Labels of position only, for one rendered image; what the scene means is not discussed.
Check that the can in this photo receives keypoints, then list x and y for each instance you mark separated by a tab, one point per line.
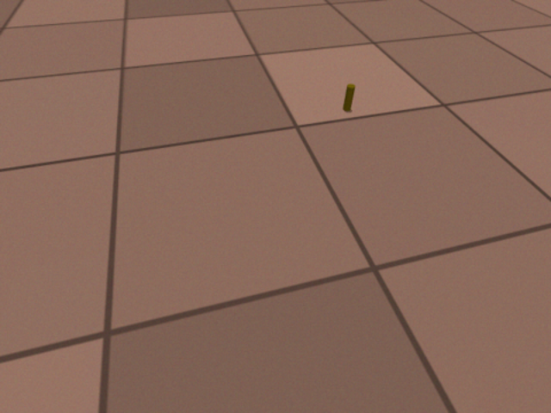
349	97

